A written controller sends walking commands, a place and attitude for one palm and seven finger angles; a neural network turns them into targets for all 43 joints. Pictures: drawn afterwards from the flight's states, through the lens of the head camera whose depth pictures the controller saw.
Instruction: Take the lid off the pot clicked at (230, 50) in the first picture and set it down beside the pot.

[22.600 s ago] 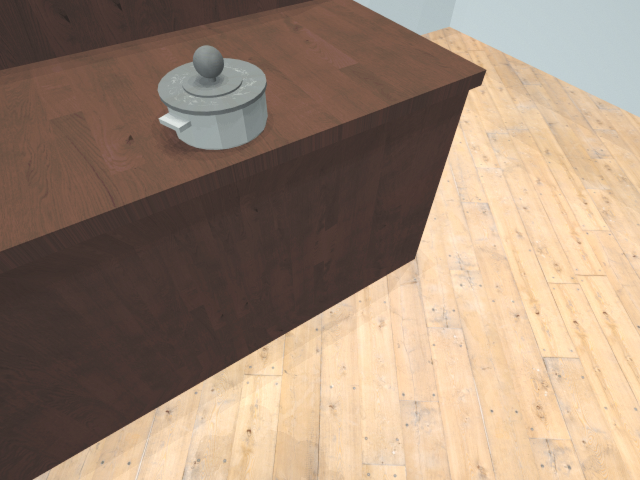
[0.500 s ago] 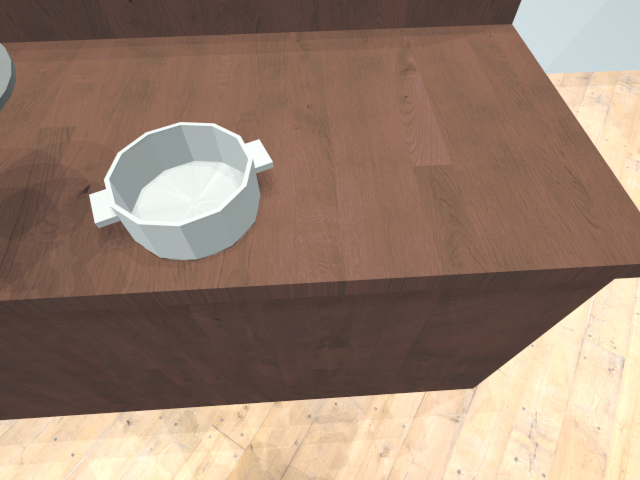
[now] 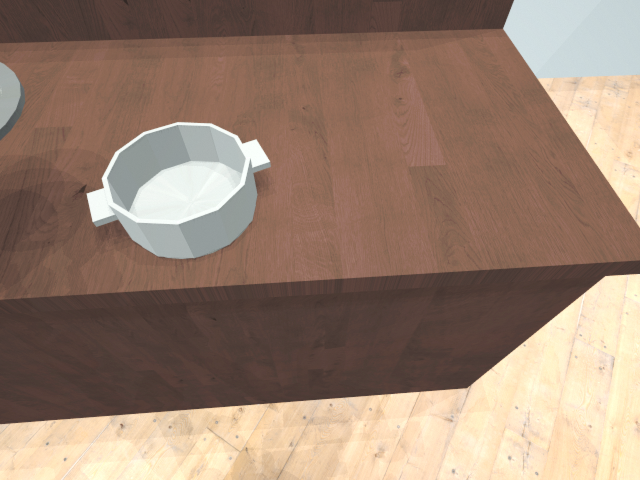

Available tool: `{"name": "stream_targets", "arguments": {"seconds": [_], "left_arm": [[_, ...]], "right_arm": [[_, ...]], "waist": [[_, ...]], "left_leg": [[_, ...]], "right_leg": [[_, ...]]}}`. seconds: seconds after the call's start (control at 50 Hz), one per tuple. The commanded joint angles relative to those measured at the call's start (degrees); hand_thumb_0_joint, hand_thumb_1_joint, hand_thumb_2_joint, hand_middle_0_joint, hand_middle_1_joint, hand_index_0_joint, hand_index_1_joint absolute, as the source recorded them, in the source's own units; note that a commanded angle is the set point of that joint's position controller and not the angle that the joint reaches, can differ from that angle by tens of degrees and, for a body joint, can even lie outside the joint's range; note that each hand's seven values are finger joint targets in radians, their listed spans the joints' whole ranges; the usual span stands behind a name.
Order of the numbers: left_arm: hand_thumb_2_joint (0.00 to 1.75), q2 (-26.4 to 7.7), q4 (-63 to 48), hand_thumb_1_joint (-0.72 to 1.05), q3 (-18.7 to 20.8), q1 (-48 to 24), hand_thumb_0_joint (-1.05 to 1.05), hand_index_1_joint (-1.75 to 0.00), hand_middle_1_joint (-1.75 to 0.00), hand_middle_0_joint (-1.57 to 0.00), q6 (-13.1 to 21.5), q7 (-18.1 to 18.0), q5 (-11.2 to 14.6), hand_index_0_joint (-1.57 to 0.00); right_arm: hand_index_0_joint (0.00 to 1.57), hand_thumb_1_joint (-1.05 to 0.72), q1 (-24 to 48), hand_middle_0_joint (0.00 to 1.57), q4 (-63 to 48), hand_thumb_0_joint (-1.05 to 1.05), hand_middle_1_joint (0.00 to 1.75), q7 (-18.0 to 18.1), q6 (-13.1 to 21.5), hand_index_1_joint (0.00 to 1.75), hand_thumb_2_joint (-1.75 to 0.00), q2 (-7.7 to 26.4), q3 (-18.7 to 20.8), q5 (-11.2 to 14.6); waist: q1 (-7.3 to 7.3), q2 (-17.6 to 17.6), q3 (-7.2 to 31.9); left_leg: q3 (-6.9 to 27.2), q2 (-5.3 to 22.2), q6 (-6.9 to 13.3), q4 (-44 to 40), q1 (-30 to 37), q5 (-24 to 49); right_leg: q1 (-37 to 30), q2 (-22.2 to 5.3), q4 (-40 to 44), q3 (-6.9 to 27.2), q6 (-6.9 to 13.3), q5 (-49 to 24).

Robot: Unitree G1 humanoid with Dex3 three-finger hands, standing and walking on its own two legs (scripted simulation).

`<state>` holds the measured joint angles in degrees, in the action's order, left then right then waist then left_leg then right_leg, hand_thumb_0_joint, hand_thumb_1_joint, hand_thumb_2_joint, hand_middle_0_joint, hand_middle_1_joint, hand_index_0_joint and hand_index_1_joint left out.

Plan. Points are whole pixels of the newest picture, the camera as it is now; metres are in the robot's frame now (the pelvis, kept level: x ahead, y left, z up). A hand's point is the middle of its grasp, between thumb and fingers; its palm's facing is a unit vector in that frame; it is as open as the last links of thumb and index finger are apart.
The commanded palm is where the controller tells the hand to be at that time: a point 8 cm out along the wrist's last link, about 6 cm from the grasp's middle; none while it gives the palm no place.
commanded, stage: lower the lid onto the table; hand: left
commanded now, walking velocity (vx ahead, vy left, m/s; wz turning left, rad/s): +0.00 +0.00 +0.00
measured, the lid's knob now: out of the picture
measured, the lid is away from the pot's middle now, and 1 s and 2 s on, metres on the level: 0.23 0.23 0.22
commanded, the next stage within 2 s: none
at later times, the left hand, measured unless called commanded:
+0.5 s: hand out of the picture +0.43 +0.38 +0.24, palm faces -0.28 -0.21 -0.94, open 8.0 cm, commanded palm +0.45 +0.39 +0.32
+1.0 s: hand out of the picture +0.43 +0.39 +0.20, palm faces -0.33 -0.24 -0.91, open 8.0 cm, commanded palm +0.46 +0.40 +0.28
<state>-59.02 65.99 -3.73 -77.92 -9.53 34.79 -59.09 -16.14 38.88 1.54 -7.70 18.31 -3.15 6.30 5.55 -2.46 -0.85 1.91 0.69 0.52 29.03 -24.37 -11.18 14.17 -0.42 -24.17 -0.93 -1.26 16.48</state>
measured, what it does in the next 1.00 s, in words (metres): stands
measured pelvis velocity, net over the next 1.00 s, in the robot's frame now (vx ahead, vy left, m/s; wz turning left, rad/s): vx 0.00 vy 0.01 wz -0.01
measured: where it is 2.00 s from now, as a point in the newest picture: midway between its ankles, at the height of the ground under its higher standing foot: outside the picture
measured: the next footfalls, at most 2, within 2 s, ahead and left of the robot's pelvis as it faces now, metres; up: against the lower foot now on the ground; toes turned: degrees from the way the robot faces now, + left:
none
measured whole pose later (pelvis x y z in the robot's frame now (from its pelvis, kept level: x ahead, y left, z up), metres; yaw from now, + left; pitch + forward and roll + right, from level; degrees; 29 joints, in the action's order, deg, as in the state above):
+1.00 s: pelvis +0.00 +0.01 +0.00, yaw -1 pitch +8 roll -2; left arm -58.5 70.2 -2.2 -71.3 -3.5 32.1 -57.3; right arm -17.7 39.9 2.5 -7.6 18.4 -2.7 6.3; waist 6.5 -2.0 -0.1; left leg 1.7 1.2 1.0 32.7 -28.3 -12.8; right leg 17.6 0.1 -26.3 -0.5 -1.7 17.1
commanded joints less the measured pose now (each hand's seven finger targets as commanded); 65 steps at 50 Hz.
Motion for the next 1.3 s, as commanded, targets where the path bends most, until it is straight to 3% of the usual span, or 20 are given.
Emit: {"name": "stream_targets", "arguments": {"seconds": [0.0,0.06,0.1,0.18,0.3,0.38,0.4,0.48,0.5,0.54,0.68,0.7,0.82,0.88,0.9,0.96,1.0,1.08,1.2,1.28], "left_arm": [[1.02,-18.72,-14.7,0.6,4.81,-28.03,0.0,-1.04,-1.04,-0.84,1.04,-3.75,-1.12,-0.82],[1.02,-16.39,-12.73,0.6,3.28,-26.96,0.0,-1.04,-1.04,-0.84,1.28,-3.73,-0.68,-0.82],[1.02,-19.3,-16.66,0.6,5.32,-28.42,0.0,-1.04,-1.04,-0.84,1.79,-4.12,-0.85,-0.82],[1.02,-14.36,-14.02,0.6,2.07,-25.29,0.0,-1.04,-1.04,-0.84,2.29,-3.77,0.6,-0.82],[1.02,-17.33,-14.39,0.6,4.26,-26.89,0.0,-1.04,-1.04,-0.84,2.96,-4.64,-0.17,-0.82],[1.02,-12.4,-11.7,0.6,0.89,-24.41,0.0,-1.04,-1.04,-0.84,3.41,-4.17,1.32,-0.82],[1.02,-16.06,-12.57,0.6,3.19,-26.65,0.0,-1.04,-1.04,-0.84,3.38,-4.69,0.19,-0.82],[1.02,-15.03,-13.45,0.6,2.57,-25.85,0.0,-1.04,-1.04,-0.84,4.41,-4.56,1.19,-0.82],[1.02,-18.2,-14.55,0.6,4.76,-28.35,0.0,-1.04,-1.04,-0.84,4.38,-5.15,0.01,-0.82],[1.02,-15.25,-9.98,0.6,2.95,-25.46,0.0,-1.04,-1.04,-0.84,4.46,-5.02,0.22,-0.82],[1.02,-16.37,-11.2,0.6,3.82,-22.96,0.0,-1.04,-1.04,-0.84,5.82,-4.95,1.26,-0.82],[1.02,-19.9,-12.92,0.6,6.45,-25.06,0.0,-1.04,-1.04,-0.84,5.68,-5.51,0.37,-0.82],[1.02,-18.96,-9.59,0.6,6.33,-21.48,0.0,-1.04,-1.04,-0.84,6.37,-5.66,0.69,-0.82],[1.02,-14.93,-11.03,0.6,3.1,-20.81,0.0,-1.04,-1.04,-0.84,6.64,-5.04,2.24,-0.82],[1.02,-18.31,-12.96,0.6,5.44,-23.13,0.0,-1.04,-1.04,-0.84,6.5,-5.71,1.3,-0.82],[1.02,-16.18,-8.57,0.6,3.68,-21.76,0.0,-1.04,-1.04,-0.84,6.29,-5.62,1.53,-0.82],[1.02,-18.89,-12.22,0.6,5.59,-23.34,0.0,-1.04,-1.04,-0.84,6.91,-6.08,1.2,-0.82],[1.02,-15.08,-10.92,0.6,2.75,-21.81,0.0,-1.04,-1.04,-0.84,7.58,-5.67,2.27,-0.82],[1.02,-18.72,-10.34,0.6,5.76,-22.04,0.0,-1.04,-1.04,-0.84,7.9,-6.46,1.25,-0.82],[1.02,-15.9,-8.43,0.6,4.14,-19.17,0.0,-1.04,-1.04,-0.84,8.48,-6.3,1.99,-0.82]], "right_arm": [[0.2,-0.9,-2.7,0.2,-4.47,0.0,0.3,0.3,1.02,0.3,-0.9,9.74,3.43,-0.02],[0.2,-0.9,-2.94,0.2,-4.61,0.0,0.3,0.37,0.91,0.3,-0.9,9.48,3.58,-0.03],[0.2,-0.9,-2.77,0.2,-4.71,0.0,0.3,0.33,0.83,0.3,-0.9,9.87,3.72,-0.17],[0.2,-0.9,-2.54,0.2,-4.92,0.0,0.3,0.69,1.41,0.3,-0.9,9.65,3.5,0.19],[0.2,-0.9,-3.33,0.2,-3.98,0.0,0.3,0.74,1.44,0.3,-0.9,9.95,3.73,-0.18],[0.2,-0.9,-3.05,0.2,-3.87,0.0,0.3,1.18,2.15,0.3,-0.9,9.73,3.46,0.09],[0.2,-0.9,-3.74,0.2,-3.26,0.0,0.3,1.06,1.88,0.3,-0.9,10.13,3.67,-0.22],[0.2,-0.9,-2.95,0.2,-3.78,0.0,0.3,1.38,2.43,0.3,-0.9,9.87,3.44,0.11],[0.2,-0.9,-3.85,0.2,-3.36,0.0,0.3,1.2,2.11,0.3,-0.9,10.19,3.76,-0.34],[0.2,-0.9,-3.98,0.2,-3.39,0.0,0.3,1.27,2.09,0.3,-0.9,9.82,3.74,-0.14],[0.2,-0.9,-3.52,0.2,-3.79,0.0,0.3,1.38,1.77,0.3,-0.9,10.05,3.55,0.18],[0.2,-0.9,-4.22,0.2,-3.61,0.0,0.3,1.15,1.48,0.3,-0.9,10.43,3.98,-0.22],[0.2,-0.9,-5.0,0.2,-3.28,0.0,0.3,1.32,1.21,0.3,-0.9,10.32,4.02,-0.18],[0.2,-0.9,-4.18,0.2,-3.52,0.0,0.3,1.52,1.31,0.3,-0.9,10.19,3.78,0.26],[0.2,-0.9,-5.23,0.2,-3.09,0.0,0.3,1.41,1.06,0.3,-0.9,10.69,4.25,-0.22],[0.2,-0.9,-5.39,0.2,-2.66,0.0,0.3,1.77,1.34,0.3,-0.9,10.56,4.08,0.04],[0.2,-0.9,-5.8,0.2,-2.68,0.0,0.3,1.93,1.56,0.3,-0.9,10.75,4.08,-0.32],[0.2,-0.9,-5.36,0.2,-2.67,0.0,0.3,2.45,2.14,0.3,-0.9,10.41,3.71,0.18],[0.2,-0.9,-6.59,0.2,-2.23,0.0,0.3,2.34,2.1,0.3,-0.9,10.95,4.12,-0.36],[0.2,-0.9,-6.36,0.2,-2.55,0.0,0.3,2.57,2.34,0.3,-0.9,10.5,3.75,-0.1]], "waist": [[-0.38,-7.77,25.65],[0.13,-7.54,23.7],[-0.39,-9.65,26.88],[0.15,-9.18,24.33],[0.21,-8.86,25.1],[0.75,-7.83,22.57],[0.68,-7.38,24.11],[0.38,-8.7,25.54],[0.35,-9.21,27.43],[0.98,-8.53,23.87],[0.5,-8.54,25.38],[0.38,-9.04,27.13],[0.81,-8.19,25.47],[0.98,-9.29,25.01],[1.03,-10.35,26.93],[1.93,-8.13,23.46],[1.3,-10.92,27.5],[1.58,-10.8,26.1],[1.47,-10.56,27.73],[1.33,-10.17,26.28]], "left_leg": [[-2.01,-2.18,3.9,0.29,21.85,21.38],[-1.95,-2.47,4.11,0.37,20.93,19.19],[-1.92,-2.27,3.97,0.56,22.67,20.9],[-1.54,-2.0,4.07,0.27,22.82,20.36],[-1.47,-2.25,3.95,0.5,21.89,17.42],[-1.49,-2.03,4.08,0.13,21.59,16.24],[-1.41,-2.15,3.97,0.2,21.13,14.9],[-1.78,-2.1,4.28,0.83,21.99,18.32],[-1.22,-2.11,4.05,0.99,22.54,18.29],[-1.41,-2.3,4.11,1.25,20.76,17.0],[-2.21,-2.01,4.26,1.65,20.66,19.72],[-1.92,-2.06,4.22,2.13,21.19,19.4],[-1.97,-2.07,4.41,3.05,20.34,20.52],[-2.06,-1.58,4.37,2.39,21.42,20.89],[-1.76,-1.59,4.23,2.97,22.42,20.56],[-2.0,-1.9,4.26,2.63,19.3,15.35],[-1.68,-1.73,4.24,3.19,22.17,18.8],[-1.75,-1.4,4.2,3.14,21.93,19.97],[-1.71,-1.5,4.04,4.34,21.31,19.37],[-1.63,-1.44,4.02,4.4,21.03,19.59]], "right_leg": [[0.33,3.85,1.44,-2.19,2.39,-17.82],[1.52,4.02,1.68,-2.53,2.53,-16.68],[0.94,3.93,1.36,-2.08,2.48,-16.85],[3.21,4.09,1.7,-2.77,2.94,-15.2],[3.16,4.15,1.48,-2.31,2.65,-14.33],[4.62,4.24,1.89,-2.95,2.94,-13.56],[3.71,4.31,1.69,-2.44,2.52,-13.58],[2.92,4.15,1.11,-2.49,2.81,-16.15],[2.94,4.35,0.89,-2.18,2.49,-15.57],[4.45,4.4,1.19,-2.48,2.55,-15.06],[2.9,4.32,0.47,-2.39,2.6,-17.48],[2.94,4.37,0.41,-1.83,2.2,-17.16],[4.29,4.63,0.01,-2.26,2.27,-17.85],[5.31,4.63,0.27,-2.67,2.48,-16.6],[5.76,4.67,0.21,-2.24,2.14,-16.09],[6.66,4.75,0.65,-2.43,2.19,-14.62],[6.49,4.85,0.06,-2.29,2.21,-14.92],[7.68,4.96,-0.18,-2.89,2.54,-15.02],[8.03,5.01,-0.94,-2.45,2.13,-15.22],[9.23,5.31,-1.36,-3.04,2.5,-14.1]]}}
